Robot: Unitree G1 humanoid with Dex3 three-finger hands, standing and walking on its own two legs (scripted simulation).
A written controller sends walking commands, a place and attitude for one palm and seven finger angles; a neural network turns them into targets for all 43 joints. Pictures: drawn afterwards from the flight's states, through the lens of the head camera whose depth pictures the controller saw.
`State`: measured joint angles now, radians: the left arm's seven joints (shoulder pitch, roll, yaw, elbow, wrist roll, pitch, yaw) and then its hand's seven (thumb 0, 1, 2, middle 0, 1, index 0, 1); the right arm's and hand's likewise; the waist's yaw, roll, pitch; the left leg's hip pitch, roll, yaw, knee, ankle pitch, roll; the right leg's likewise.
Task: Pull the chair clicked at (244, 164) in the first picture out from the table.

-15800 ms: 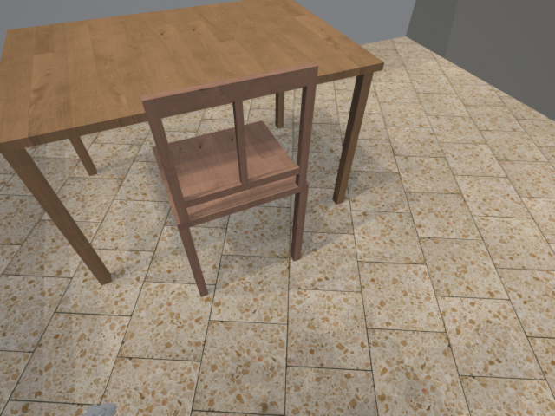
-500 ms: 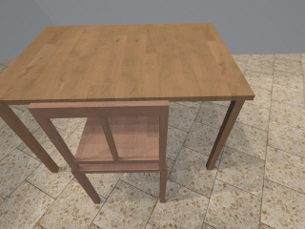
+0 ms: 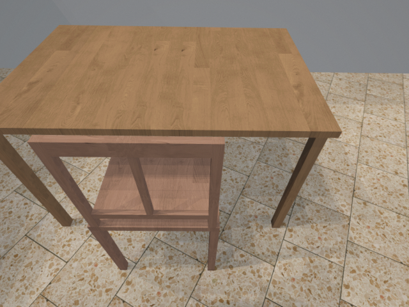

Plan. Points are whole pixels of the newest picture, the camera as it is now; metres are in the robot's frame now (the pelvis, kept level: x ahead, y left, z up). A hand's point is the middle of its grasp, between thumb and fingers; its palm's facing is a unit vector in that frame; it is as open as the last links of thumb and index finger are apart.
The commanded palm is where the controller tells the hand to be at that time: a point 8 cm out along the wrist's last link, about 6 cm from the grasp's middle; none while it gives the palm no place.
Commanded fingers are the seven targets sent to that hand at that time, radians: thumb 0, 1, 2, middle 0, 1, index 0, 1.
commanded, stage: look again from close up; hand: left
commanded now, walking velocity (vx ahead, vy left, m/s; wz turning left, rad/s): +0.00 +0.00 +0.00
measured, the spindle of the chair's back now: (142, 187) +0.42 +0.20 -0.09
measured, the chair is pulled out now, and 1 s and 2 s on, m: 0.00 0.00 0.00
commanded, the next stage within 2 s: none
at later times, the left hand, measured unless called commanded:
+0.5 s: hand out of the picture -0.01 +0.15 -0.17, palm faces +0.01 -0.98 -0.18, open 7.4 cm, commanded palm none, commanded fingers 0.00 0.90 0.90 -0.20 -0.30 -0.20 -0.30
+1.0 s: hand out of the picture -0.02 +0.14 -0.17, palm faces +0.01 -0.99 -0.16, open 7.4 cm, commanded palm none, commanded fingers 0.00 0.90 0.90 -0.20 -0.30 -0.20 -0.30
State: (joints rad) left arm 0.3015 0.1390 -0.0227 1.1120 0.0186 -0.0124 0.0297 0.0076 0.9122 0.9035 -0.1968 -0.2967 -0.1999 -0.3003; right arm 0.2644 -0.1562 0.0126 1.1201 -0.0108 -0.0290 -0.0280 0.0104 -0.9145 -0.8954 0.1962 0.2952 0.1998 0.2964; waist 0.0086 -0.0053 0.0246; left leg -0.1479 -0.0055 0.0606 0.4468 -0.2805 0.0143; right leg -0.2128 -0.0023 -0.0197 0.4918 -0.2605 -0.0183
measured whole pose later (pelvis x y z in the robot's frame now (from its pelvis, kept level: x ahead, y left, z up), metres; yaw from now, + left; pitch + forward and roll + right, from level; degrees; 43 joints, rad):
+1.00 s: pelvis -0.01 -0.01 +0.00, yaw +0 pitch -1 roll +0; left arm 0.34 0.13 -0.03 1.10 0.02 -0.02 0.03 0.00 0.91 0.90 -0.20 -0.30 -0.20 -0.30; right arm 0.31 -0.11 0.02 1.16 -0.01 -0.03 -0.03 0.01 -0.91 -0.90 0.20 0.30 0.20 0.30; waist 0.00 -0.01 0.01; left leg -0.15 0.02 0.06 0.43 -0.26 -0.01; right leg -0.20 0.03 -0.02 0.45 -0.22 -0.04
